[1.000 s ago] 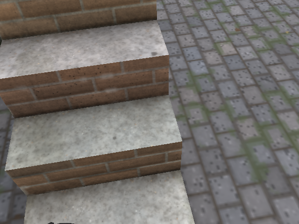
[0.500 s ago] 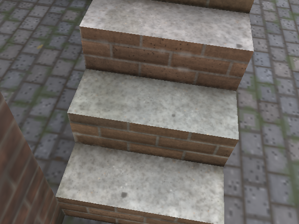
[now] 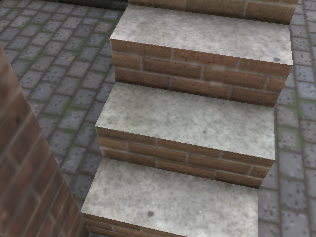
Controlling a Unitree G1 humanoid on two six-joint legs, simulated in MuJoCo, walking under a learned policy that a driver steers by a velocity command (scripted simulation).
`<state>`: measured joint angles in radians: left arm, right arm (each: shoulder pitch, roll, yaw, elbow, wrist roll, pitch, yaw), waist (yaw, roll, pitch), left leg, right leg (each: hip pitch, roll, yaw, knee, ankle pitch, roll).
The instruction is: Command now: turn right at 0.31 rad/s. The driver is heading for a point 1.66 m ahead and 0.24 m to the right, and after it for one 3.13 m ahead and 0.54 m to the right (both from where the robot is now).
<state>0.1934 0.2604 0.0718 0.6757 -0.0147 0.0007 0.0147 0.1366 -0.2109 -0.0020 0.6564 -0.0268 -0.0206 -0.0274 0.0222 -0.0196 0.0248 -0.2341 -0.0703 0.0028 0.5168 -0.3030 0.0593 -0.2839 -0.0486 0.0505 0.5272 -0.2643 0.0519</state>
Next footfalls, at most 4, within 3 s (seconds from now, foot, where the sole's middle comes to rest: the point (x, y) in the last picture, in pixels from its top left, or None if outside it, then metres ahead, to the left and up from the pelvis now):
0.94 left None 0.19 0.00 -0.77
1.32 right None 0.28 -0.21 -0.77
1.84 left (124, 206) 0.52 0.16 -0.57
2.52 right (216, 128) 0.73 -0.16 -0.36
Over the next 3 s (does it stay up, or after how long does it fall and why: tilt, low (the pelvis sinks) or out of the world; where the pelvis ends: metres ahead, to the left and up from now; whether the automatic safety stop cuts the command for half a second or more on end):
stays up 0.80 -0.13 0.43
